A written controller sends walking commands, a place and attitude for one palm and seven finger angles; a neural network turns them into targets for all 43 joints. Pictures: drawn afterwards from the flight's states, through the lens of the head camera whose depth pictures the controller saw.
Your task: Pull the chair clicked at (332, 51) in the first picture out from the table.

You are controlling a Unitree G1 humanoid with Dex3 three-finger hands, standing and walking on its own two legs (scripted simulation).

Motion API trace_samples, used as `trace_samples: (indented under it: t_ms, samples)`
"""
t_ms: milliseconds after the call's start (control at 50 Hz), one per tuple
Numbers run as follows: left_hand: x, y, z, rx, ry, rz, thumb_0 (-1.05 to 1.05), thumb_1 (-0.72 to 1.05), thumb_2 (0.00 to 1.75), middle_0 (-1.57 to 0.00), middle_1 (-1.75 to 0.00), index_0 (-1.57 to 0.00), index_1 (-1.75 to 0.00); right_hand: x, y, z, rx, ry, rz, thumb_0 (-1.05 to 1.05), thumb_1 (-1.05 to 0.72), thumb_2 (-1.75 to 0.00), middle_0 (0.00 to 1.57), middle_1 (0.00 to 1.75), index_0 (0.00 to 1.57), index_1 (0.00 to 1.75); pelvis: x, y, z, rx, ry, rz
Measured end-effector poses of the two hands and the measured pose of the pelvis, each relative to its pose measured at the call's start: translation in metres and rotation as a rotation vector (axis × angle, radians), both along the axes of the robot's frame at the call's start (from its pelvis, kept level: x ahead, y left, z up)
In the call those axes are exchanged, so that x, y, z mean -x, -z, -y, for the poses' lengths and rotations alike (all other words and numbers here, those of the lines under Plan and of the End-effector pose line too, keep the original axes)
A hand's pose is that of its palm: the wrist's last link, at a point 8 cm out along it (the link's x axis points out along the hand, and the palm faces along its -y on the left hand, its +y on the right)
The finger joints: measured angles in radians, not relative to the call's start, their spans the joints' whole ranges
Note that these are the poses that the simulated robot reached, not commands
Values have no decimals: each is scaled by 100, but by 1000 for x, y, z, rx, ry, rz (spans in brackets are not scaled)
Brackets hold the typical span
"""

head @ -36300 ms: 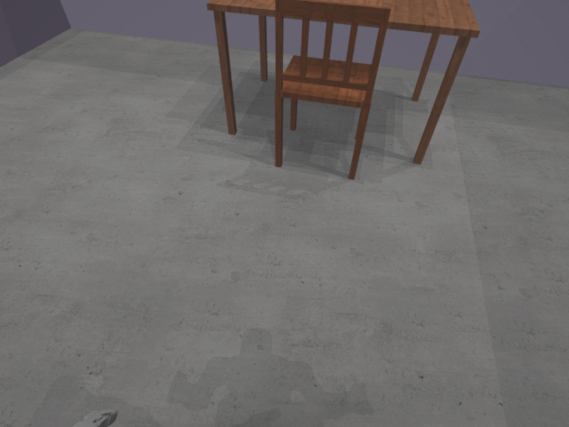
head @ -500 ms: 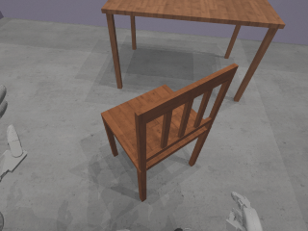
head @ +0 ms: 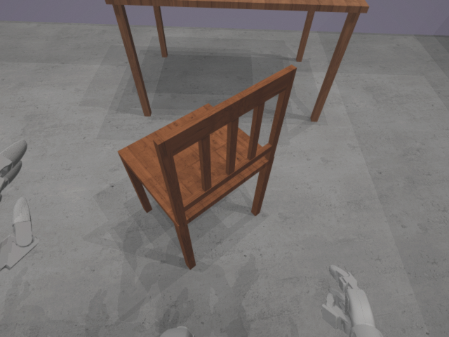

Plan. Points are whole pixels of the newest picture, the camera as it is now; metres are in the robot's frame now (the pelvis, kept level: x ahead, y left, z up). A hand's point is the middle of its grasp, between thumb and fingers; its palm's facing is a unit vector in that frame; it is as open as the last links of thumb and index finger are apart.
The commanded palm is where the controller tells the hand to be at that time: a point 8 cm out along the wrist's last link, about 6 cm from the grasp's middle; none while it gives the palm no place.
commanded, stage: stop stepping back and stand still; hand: left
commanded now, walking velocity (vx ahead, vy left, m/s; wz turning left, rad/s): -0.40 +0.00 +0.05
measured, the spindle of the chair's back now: (231, 147) +0.61 +0.00 -0.12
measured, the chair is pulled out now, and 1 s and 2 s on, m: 0.67 0.67 0.67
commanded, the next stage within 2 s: let the arm hang, fingers relaxed in 1.58 s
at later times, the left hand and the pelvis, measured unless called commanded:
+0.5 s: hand out of the picture +0.09 +0.27 +0.16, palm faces +0.51 -0.78 -0.37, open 7.4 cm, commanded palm +0.02 +0.31 +0.17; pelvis -0.10 +0.00 -0.01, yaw +3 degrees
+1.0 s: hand out of the picture +0.05 +0.29 +0.16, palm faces +0.52 -0.77 -0.37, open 7.4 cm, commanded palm -0.02 +0.33 +0.17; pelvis -0.13 +0.01 -0.02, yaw +6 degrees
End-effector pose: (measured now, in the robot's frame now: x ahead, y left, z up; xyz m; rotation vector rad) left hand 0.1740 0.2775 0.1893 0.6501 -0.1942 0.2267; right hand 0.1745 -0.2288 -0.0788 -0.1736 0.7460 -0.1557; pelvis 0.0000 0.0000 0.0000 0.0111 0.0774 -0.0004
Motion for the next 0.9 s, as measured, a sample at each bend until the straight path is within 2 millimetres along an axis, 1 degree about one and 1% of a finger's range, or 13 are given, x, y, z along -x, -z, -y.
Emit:
trace_samples:
  t_ms: [60, 140, 220, 280, 340, 420, 540, 600, 660, 720, 780, 840, 900]
  samples:
    - [20, 4, -3, 7, -31, -18, 1, 88, 89, -22, -31, -22, -30, 16, -8, 14, 49, 32, -5, 1, -90, -89, 20, 30, 20, 29, 11, -1, 3, -7, -3, -4]
    - [48, 14, -14, 40, -74, 4, 1, 88, 89, -22, -31, -22, -30, 36, -9, 25, 115, 46, 17, 1, -90, -89, 20, 30, 20, 29, 31, 8, -1, 35, -40, 20]
    - [80, 17, -23, 87, -130, 37, 1, 88, 89, -22, -31, -22, -30, 62, -14, 22, 115, 35, 20, 1, -90, -89, 20, 30, 19, 29, 48, 6, 1, 9, -36, 59]
    - [101, 11, -27, 92, -175, 83, 1, 88, 89, -22, -31, -22, -30, 76, -15, 16, 97, 6, 59, 1, -90, -89, 20, 30, 19, 29, 58, 5, 2, 12, -45, 85]
    - [118, 6, -28, 111, -212, 141, 1, 88, 89, -21, -31, -21, -30, 88, -11, 9, 68, -27, 77, 1, -90, -89, 20, 30, 20, 29, 66, 4, 2, 22, -58, 107]
    - [130, 7, -28, 152, -229, 182, 1, 88, 89, -21, -31, -21, -30, 103, -6, 1, 51, -61, 70, 1, -90, -89, 20, 30, 20, 29, 80, 4, 0, 32, -65, 116]
    - [135, 16, -31, 169, -171, 177, 1, 89, 90, -21, -31, -21, -30, 129, -2, -5, 55, -45, 73, 1, -90, -89, 20, 30, 20, 30, 106, 12, -6, 29, -44, 151]
    - [141, 10, -30, 132, -156, 154, 1, 88, 89, -21, -31, -21, -30, 145, -3, -9, 16, -15, 93, 1, -90, -89, 20, 30, 20, 30, 114, 10, -4, 34, -60, 153]
    - [155, 2, -28, 96, -161, 162, 1, 88, 89, -21, -31, -21, -30, 158, 1, -12, -17, -25, 70, 1, -90, -89, 20, 30, 20, 30, 117, 7, 1, 32, -86, 134]
    - [173, 3, -26, 36, -185, 155, 1, 89, 89, -21, -31, -21, -30, 164, 15, -9, -20, -61, 40, 1, -90, -89, 20, 30, 20, 30, 124, 16, 8, 9, -90, 103]
    - [189, 13, -28, 67, -204, 125, 1, 88, 89, -21, -31, -21, -30, 170, 27, -3, 6, -96, -42, 1, -90, -89, 20, 30, 20, 30, 133, 16, 7, 34, -101, 115]
    - [197, 20, -35, 120, -245, 114, 1, 88, 89, -21, -31, -21, -30, 174, 21, 3, 31, -89, -80, 1, -90, -89, 20, 30, 20, 30, 130, 9, 4, 21, -94, 104]
    - [192, 24, -40, 156, -259, 125, 1, 88, 89, -21, -31, -21, -30, 170, 9, 5, 71, -79, -52, 1, -90, -89, 20, 30, 20, 30, 127, 6, 0, 6, -91, 95]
